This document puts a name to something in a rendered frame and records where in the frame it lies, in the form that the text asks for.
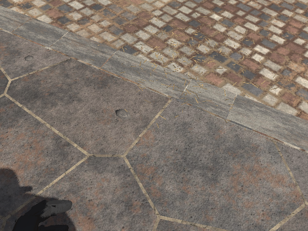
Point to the robot left hand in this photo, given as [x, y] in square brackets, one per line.
[41, 212]

